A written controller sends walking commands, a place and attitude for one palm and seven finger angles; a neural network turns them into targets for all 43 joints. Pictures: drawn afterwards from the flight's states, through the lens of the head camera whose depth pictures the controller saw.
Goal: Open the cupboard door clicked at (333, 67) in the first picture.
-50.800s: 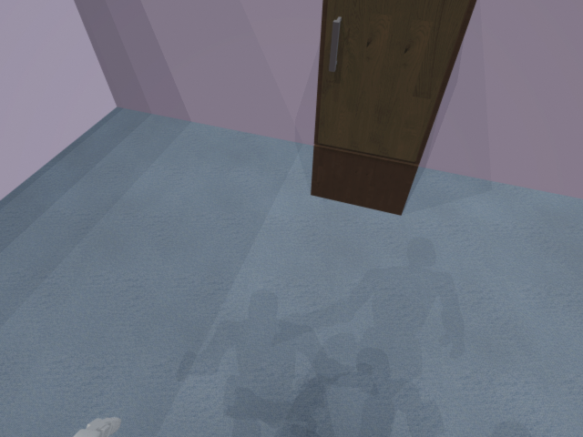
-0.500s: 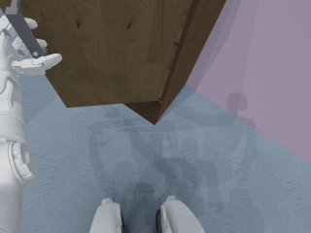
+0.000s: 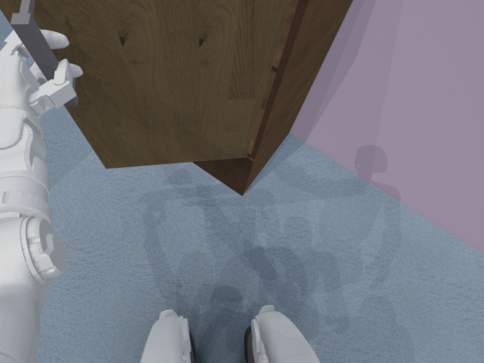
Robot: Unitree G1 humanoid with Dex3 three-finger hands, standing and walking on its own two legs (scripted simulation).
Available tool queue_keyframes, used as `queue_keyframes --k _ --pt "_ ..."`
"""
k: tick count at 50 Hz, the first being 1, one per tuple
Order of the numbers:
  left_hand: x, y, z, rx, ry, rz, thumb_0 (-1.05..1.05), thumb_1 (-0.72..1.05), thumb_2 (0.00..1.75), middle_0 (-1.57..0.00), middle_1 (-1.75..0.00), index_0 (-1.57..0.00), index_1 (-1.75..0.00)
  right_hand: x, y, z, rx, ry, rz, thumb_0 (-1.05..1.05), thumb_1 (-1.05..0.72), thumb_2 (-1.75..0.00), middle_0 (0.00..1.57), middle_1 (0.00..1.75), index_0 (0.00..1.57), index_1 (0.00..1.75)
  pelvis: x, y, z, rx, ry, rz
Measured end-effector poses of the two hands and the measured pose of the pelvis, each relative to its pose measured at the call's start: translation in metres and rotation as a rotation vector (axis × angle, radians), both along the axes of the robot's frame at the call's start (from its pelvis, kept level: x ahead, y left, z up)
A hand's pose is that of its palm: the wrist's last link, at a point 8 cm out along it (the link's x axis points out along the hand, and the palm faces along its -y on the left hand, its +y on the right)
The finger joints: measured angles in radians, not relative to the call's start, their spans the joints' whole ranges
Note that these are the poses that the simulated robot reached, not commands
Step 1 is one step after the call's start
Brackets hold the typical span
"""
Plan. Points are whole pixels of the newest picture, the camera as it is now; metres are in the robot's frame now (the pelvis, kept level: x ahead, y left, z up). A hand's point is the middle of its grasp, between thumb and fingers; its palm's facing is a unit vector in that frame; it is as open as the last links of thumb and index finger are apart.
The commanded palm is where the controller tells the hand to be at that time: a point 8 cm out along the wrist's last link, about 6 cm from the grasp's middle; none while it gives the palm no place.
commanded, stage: pull the door open along its arc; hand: left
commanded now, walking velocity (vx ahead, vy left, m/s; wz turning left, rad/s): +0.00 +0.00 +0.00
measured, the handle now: (51, 57) +0.58 +0.24 +0.08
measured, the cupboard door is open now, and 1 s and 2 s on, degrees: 43 84 84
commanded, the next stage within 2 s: open thumb and fingers to let go in 0.84 s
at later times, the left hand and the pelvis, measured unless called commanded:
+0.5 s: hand (92, 158) +0.40 +0.17 +0.08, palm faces +0.13 -0.99 +0.04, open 5.9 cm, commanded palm +0.34 +0.23 +0.07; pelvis +0.02 +0.00 +0.03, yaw +0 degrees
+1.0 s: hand (166, 215) +0.32 +0.08 +0.08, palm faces +0.48 -0.88 +0.01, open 6.0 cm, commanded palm +0.27 +0.12 +0.07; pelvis +0.02 -0.05 +0.02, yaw +5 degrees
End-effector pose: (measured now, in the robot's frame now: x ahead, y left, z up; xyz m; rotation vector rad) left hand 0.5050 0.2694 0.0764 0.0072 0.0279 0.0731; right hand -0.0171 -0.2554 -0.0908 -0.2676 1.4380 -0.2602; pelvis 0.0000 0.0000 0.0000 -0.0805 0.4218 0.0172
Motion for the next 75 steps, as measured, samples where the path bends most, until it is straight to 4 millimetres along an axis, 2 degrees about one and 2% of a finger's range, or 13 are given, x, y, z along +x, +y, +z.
queue_keyframes --k 8,14,21,31,35,38,45,52,56,60,65,71,75 --pt "-0.010 -0.001 -0.001 0.002 -0.006 -0.010 0.01 0.75 0.80 -0.37 -1.35 -0.37 -1.35 0.003 -0.004 0.003 0.007 -0.009 -0.019 0.01 -0.91 -0.90 0.21 0.30 0.20 0.30 0.004 -0.002 0.004 0.009 -0.008 -0.012" --pt "-0.036 -0.006 -0.001 0.002 -0.014 -0.022 0.00 0.74 0.77 -0.37 -1.35 -0.37 -1.35 0.023 -0.005 0.007 0.026 -0.065 -0.024 0.01 -0.91 -0.90 0.21 0.30 0.20 0.30 0.011 -0.003 0.012 0.020 -0.033 -0.020" --pt "-0.091 -0.026 -0.002 -0.018 -0.028 -0.036 0.00 0.73 0.75 -0.36 -1.34 -0.36 -1.35 0.078 -0.005 0.015 0.063 -0.226 0.015 0.01 -0.91 -0.90 0.21 0.30 0.20 0.30 0.021 -0.003 0.023 0.032 -0.083 -0.020" --pt "-0.176 -0.087 -0.003 -0.069 -0.046 0.220 0.00 0.67 0.72 -0.37 -1.33 -0.38 -1.30 0.179 0.015 0.025 0.144 -0.496 0.187 0.01 -0.91 -0.90 0.20 0.30 0.20 0.30 0.021 -0.011 0.026 0.062 -0.156 -0.011" --pt "-0.202 -0.110 -0.001 -0.044 -0.029 0.285 0.00 0.64 0.70 -0.38 -1.32 -0.39 -1.32 0.207 0.025 0.031 0.178 -0.566 0.236 0.01 -0.91 -0.90 0.20 0.30 0.20 0.30 0.020 -0.019 0.026 0.072 -0.185 -0.002" --pt "-0.216 -0.126 0.000 -0.041 -0.018 0.328 0.00 0.64 0.70 -0.38 -1.31 -0.39 -1.32 0.219 0.029 0.034 0.195 -0.594 0.261 0.01 -0.91 -0.90 0.20 0.30 0.20 0.30 0.020 -0.026 0.027 0.079 -0.203 0.006" --pt "-0.230 -0.147 0.001 -0.016 -0.019 0.398 0.00 0.64 0.72 -0.37 -1.31 -0.38 -1.33 0.221 0.019 0.029 0.196 -0.585 0.293 0.01 -0.91 -0.90 0.21 0.30 0.20 0.30 0.019 -0.044 0.027 0.091 -0.219 0.035" --pt "-0.228 -0.157 0.000 0.003 -0.036 0.423 0.01 0.70 0.79 -0.36 -1.32 -0.36 -1.33 0.198 -0.008 0.011 0.167 -0.512 0.291 0.01 -0.91 -0.90 0.21 0.30 0.20 0.30 0.014 -0.055 0.023 0.100 -0.208 0.053" --pt "-0.228 -0.155 -0.001 0.018 -0.029 0.414 0.01 0.64 0.78 -0.37 -1.32 -0.36 -1.32 0.182 -0.021 0.006 0.148 -0.470 0.262 0.01 -0.91 -0.90 0.20 0.30 0.20 0.30 0.012 -0.058 0.024 0.106 -0.209 0.052" --pt "-0.228 -0.154 -0.001 0.009 -0.022 0.407 0.01 0.48 0.71 -0.36 -1.30 -0.36 -1.31 0.169 -0.029 0.004 0.135 -0.451 0.242 0.01 -0.91 -0.90 0.20 0.30 0.20 0.30 0.010 -0.058 0.025 0.107 -0.212 0.050" --pt "-0.226 -0.153 -0.001 -0.002 -0.034 0.404 0.01 0.20 0.60 -0.35 -1.27 -0.35 -1.28 0.163 -0.030 0.005 0.128 -0.452 0.232 0.01 -0.91 -0.90 0.20 0.30 0.20 0.30 0.008 -0.055 0.026 0.105 -0.211 0.046" --pt "-0.224 -0.151 -0.002 -0.008 -0.042 0.398 0.01 -0.17 0.44 -0.32 -1.23 -0.33 -1.23 0.166 -0.019 0.008 0.135 -0.478 0.238 0.01 -0.91 -0.90 0.20 0.30 0.20 0.30 0.005 -0.048 0.025 0.099 -0.211 0.042" --pt "-0.223 -0.150 -0.004 -0.012 -0.043 0.393 0.00 -0.34 0.37 -0.31 -1.17 -0.31 -1.17 0.172 -0.007 0.010 0.143 -0.499 0.251 0.01 -0.91 -0.90 0.20 0.30 0.20 0.30 0.004 -0.043 0.024 0.093 -0.211 0.041"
